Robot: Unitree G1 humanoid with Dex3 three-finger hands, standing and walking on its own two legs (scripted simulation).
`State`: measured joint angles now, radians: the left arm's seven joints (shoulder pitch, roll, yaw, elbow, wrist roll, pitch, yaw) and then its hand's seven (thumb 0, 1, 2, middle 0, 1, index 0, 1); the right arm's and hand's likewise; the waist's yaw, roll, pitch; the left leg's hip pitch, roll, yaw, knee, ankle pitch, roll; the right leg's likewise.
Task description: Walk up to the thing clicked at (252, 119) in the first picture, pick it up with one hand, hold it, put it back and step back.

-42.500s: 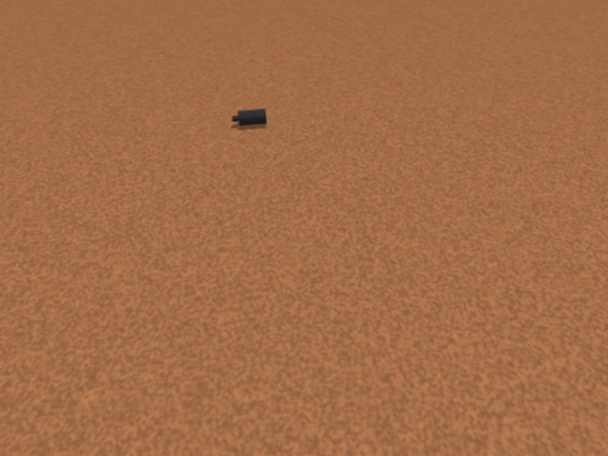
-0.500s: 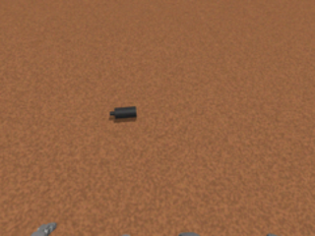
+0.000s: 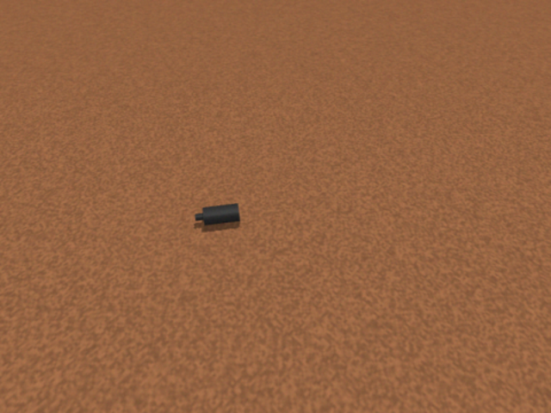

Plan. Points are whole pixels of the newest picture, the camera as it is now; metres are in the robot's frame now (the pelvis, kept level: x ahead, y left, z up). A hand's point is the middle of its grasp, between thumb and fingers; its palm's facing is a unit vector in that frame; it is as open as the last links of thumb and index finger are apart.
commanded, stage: step back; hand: left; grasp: from above
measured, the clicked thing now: (217, 214) +1.07 +0.29 -0.73
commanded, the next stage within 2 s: stand in 0.58 s
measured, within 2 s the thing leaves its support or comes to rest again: neither
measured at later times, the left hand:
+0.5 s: hand out of the picture +0.12 +0.27 -0.16, palm faces +0.07 -0.94 -0.35, open 7.4 cm
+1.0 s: hand out of the picture +0.13 +0.26 -0.14, palm faces +0.02 -0.94 -0.34, open 7.4 cm
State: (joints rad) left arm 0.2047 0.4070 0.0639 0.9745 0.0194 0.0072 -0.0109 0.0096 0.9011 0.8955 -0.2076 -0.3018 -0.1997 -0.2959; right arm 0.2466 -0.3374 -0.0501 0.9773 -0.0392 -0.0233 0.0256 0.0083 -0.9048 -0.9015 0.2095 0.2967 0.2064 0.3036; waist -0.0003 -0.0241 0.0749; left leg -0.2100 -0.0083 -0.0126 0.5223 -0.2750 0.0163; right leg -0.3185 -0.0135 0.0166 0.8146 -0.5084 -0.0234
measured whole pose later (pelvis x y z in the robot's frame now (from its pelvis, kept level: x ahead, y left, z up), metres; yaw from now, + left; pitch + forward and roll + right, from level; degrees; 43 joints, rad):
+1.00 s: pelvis +0.05 +0.01 +0.01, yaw +2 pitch -3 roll +0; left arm 0.07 0.35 0.01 1.14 0.00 -0.02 0.00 0.01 0.90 0.90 -0.21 -0.30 -0.20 -0.30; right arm 0.04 -0.34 0.00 1.11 0.00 -0.01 0.01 0.01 -0.91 -0.90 0.21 0.30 0.20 0.30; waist 0.01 0.00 0.07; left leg -0.14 0.01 0.00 0.35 -0.16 -0.01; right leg -0.07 -0.03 -0.02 0.33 -0.21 0.03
